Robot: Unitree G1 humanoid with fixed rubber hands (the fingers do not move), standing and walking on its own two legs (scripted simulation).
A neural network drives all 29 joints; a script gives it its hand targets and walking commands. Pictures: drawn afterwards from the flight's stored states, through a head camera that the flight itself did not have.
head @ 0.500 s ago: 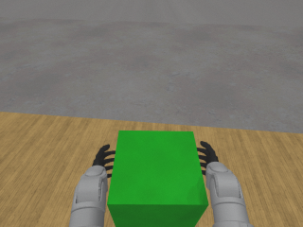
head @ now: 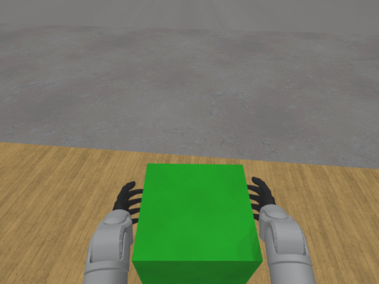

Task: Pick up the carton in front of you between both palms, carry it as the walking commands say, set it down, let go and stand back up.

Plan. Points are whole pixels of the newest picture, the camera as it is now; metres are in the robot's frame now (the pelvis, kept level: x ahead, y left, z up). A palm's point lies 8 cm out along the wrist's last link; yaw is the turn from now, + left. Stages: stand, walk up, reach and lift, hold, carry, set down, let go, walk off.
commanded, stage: carry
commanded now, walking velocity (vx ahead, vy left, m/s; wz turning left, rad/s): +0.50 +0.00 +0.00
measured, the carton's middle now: (193, 232) +0.28 +0.00 -0.02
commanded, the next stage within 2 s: none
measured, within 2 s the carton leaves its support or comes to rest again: neither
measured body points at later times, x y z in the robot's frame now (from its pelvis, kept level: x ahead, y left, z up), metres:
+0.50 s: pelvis +0.21 -0.02 -0.01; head +0.21 -0.03 +0.44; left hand +0.49 +0.13 +0.07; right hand +0.48 -0.18 +0.07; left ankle +0.05 +0.10 -0.74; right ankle +0.28 -0.10 -0.74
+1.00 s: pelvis +0.53 +0.00 -0.02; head +0.54 +0.00 +0.43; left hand +0.81 +0.15 +0.04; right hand +0.81 -0.15 +0.04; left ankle +0.63 +0.07 -0.74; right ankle +0.31 -0.10 -0.68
